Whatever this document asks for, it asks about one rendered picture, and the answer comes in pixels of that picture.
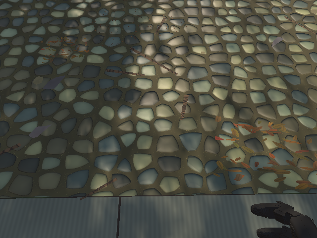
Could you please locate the robot right hand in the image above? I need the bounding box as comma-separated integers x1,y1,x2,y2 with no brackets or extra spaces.
251,200,317,238

